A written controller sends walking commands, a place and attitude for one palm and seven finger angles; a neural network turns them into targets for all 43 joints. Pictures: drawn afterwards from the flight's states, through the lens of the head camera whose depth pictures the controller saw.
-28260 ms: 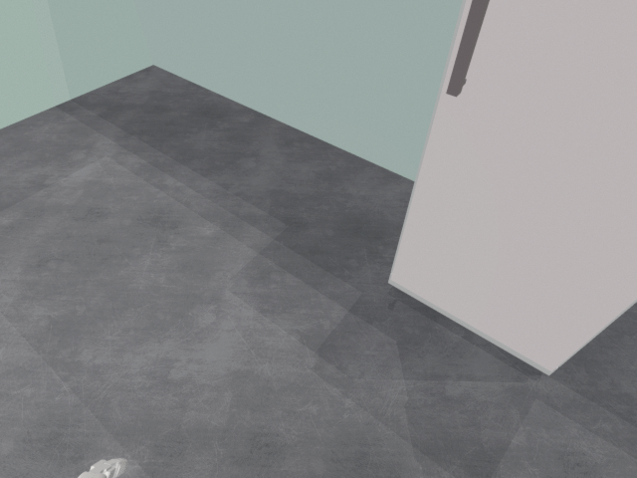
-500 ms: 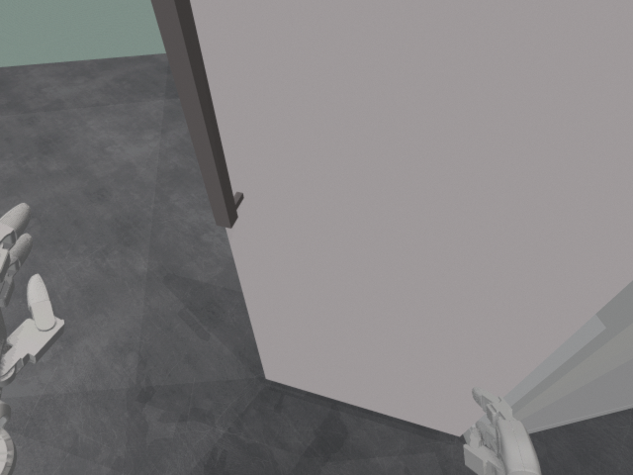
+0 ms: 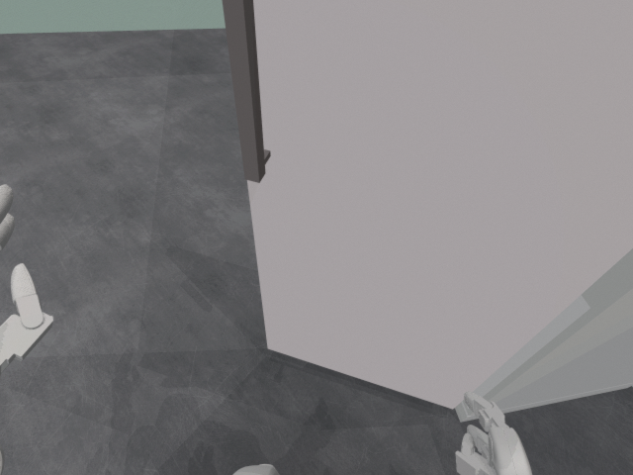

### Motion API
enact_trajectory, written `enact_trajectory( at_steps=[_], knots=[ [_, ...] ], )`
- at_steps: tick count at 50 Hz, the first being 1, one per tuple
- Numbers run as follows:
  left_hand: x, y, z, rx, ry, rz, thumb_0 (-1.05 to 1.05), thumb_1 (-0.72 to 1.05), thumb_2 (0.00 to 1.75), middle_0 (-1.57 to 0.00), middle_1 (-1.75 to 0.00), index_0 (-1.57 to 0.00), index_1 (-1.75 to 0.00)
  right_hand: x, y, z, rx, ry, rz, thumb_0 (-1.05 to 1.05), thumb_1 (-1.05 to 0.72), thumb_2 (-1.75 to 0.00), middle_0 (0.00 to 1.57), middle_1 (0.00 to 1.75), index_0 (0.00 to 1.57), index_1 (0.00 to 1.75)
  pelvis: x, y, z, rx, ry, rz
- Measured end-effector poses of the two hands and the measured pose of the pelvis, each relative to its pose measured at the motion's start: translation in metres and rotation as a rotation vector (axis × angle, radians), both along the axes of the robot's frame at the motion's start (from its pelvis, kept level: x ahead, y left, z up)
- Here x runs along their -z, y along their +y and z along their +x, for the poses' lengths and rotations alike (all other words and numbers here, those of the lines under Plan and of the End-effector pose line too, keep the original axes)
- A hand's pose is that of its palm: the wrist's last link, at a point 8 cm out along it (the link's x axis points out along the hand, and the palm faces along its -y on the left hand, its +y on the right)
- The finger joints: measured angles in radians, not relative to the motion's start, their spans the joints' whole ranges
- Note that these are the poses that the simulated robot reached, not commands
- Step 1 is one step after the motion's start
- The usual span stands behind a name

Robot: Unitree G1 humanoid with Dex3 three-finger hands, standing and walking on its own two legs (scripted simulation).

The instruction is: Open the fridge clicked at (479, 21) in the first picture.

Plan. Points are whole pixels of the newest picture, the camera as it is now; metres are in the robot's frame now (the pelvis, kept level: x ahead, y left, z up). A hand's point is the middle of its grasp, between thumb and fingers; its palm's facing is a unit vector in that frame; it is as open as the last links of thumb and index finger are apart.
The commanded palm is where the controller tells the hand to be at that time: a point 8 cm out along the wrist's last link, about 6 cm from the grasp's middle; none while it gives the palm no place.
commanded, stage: step back with the hand held close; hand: left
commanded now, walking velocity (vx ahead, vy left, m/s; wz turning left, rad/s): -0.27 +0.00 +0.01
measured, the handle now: (250, 46) +0.51 +0.15 +0.27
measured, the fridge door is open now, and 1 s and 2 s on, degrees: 62 62 62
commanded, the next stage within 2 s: stop stepping back and stand still in 0.90 s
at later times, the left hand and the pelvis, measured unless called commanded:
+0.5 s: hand (5, 376) +0.15 +0.27 +0.17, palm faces +0.39 -0.80 -0.46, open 7.4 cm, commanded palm +0.08 +0.31 +0.19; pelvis -0.05 +0.01 +0.00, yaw +1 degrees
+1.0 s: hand out of the picture +0.11 +0.30 +0.18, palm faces +0.38 -0.86 -0.35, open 7.4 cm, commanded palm +0.02 +0.34 +0.19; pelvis -0.13 +0.05 +0.00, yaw -3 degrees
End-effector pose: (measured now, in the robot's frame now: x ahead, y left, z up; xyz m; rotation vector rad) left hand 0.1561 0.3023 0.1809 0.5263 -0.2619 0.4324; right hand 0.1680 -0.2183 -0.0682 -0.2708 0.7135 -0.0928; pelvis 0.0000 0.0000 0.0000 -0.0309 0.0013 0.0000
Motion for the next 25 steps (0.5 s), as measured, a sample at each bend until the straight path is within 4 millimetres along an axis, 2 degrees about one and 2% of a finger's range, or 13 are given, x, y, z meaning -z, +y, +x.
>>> enact_trajectory(
  at_steps=[7, 12, 20, 25],
  knots=[
    [-0.008, 0.004, -0.004, 0.050, -0.051, 0.054, 0.01, 0.89, 0.89, -0.22, -0.30, -0.22, -0.30, -0.006, -0.004, -0.020, 0.027, -0.014, -0.035, 0.01, -0.91, -0.90, 0.20, 0.30, 0.21, 0.30, 0.000, 0.004, -0.012, -0.031, -0.009, -0.022],
    [-0.015, 0.012, -0.020, 0.022, -0.031, 0.125, 0.01, 0.89, 0.89, -0.22, -0.30, -0.22, -0.30, -0.005, -0.007, -0.022, 0.008, -0.014, -0.028, 0.01, -0.91, -0.90, 0.20, 0.30, 0.21, 0.30, 0.001, 0.000, -0.016, -0.044, 0.026, -0.021],
    [-0.006, -0.002, -0.037, 0.076, -0.003, 0.051, 0.01, 0.89, 0.89, -0.21, -0.30, -0.22, -0.30, -0.009, -0.006, -0.023, 0.004, -0.023, -0.029, 0.01, -0.91, -0.90, 0.20, 0.30, 0.21, 0.30, -0.002, 0.000, -0.041, -0.014, 0.019, -0.024],
    [-0.009, 0.001, -0.047, 0.107, -0.033, 0.063, 0.01, 0.89, 0.89, -0.22, -0.30, -0.22, -0.30, -0.020, -0.003, -0.033, 0.025, -0.063, -0.045, 0.01, -0.91, -0.90, 0.20, 0.30, 0.21, 0.30, -0.002, 0.005, -0.051, -0.021, 0.015, -0.030]
  ],
)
